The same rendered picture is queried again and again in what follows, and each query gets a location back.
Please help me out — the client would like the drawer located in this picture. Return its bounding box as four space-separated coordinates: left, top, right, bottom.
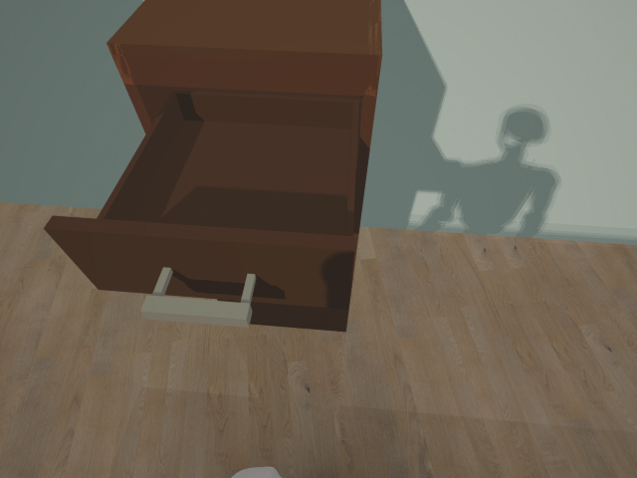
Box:
44 91 359 310

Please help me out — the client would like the cabinet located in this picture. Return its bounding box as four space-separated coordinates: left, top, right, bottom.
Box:
106 0 382 332

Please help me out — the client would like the handle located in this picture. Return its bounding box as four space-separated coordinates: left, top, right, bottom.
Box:
140 267 256 328

